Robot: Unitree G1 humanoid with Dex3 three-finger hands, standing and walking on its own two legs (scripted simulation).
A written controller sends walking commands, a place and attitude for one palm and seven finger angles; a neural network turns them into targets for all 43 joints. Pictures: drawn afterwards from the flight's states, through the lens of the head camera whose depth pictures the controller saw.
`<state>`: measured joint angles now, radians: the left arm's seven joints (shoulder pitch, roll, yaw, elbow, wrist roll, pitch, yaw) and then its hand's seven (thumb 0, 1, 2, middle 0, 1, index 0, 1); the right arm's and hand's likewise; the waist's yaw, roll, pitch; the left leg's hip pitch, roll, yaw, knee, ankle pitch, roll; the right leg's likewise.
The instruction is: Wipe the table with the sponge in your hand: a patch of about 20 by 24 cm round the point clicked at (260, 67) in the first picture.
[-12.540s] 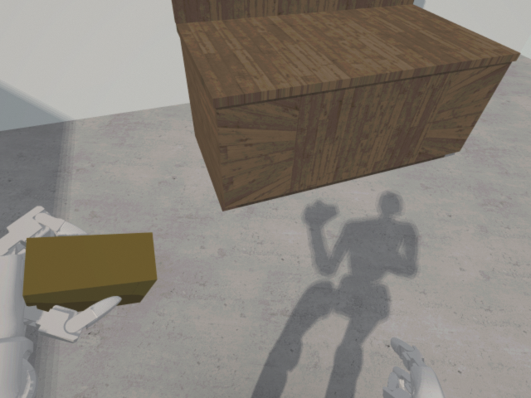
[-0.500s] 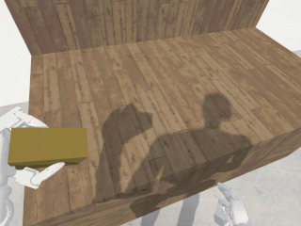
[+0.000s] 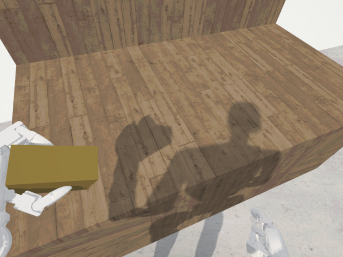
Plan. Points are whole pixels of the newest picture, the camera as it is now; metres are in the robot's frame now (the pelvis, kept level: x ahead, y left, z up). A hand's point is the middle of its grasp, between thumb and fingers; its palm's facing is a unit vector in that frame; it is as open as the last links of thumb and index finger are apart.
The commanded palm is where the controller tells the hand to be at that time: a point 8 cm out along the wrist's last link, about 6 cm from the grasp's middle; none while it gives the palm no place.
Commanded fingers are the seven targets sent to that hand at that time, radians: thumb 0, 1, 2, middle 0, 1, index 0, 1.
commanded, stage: come to a stop and stand still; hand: left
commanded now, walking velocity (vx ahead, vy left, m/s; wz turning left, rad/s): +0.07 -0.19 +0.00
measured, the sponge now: (67, 170) +0.23 +0.21 +0.14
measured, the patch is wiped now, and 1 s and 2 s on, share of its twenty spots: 0.00 0.00 0.00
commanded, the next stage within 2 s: look again from close up in 1.14 s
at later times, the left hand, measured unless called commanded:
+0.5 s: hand (38, 166) +0.22 +0.25 +0.15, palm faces +0.37 -0.84 -0.40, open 9.8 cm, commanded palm +0.17 +0.28 +0.18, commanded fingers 0.00 0.10 1.30 -1.20 -1.60 -1.20 -1.60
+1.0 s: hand out of the picture +0.21 +0.31 +0.16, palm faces +0.37 -0.85 -0.38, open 9.8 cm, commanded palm +0.16 +0.34 +0.18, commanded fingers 0.00 0.10 1.30 -1.20 -1.60 -1.20 -1.60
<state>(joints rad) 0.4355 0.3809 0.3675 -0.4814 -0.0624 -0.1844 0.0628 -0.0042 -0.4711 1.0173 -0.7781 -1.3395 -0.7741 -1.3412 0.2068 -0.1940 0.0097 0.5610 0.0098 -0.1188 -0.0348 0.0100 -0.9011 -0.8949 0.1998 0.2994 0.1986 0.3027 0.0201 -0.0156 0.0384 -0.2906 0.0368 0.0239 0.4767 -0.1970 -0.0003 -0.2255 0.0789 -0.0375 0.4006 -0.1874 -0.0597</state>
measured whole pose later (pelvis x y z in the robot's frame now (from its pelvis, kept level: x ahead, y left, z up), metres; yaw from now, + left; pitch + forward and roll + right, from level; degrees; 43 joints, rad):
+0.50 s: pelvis +0.02 +0.00 +0.00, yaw +1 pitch +0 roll -1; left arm 0.47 0.37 0.34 -0.46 -0.06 -0.15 0.10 0.00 -0.47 1.02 -0.78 -1.34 -0.77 -1.34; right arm 0.17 -0.23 0.01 0.59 0.02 -0.09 -0.06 0.01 -0.90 -0.90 0.20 0.30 0.20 0.30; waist 0.02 0.02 0.03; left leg -0.25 0.03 0.02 0.45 -0.21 0.00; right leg -0.17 0.07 -0.04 0.36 -0.19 -0.05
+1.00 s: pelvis +0.00 +0.06 +0.00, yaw +2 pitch +0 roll -2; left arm 0.45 0.38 0.34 -0.47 -0.03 -0.19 0.09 0.00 -0.47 1.02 -0.78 -1.34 -0.77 -1.34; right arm 0.22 -0.19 0.04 0.58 0.01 -0.12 -0.06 0.01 -0.90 -0.89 0.20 0.30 0.20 0.30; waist 0.02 -0.03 0.03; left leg -0.23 -0.05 0.03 0.40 -0.16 0.07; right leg -0.17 -0.01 -0.03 0.34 -0.17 0.02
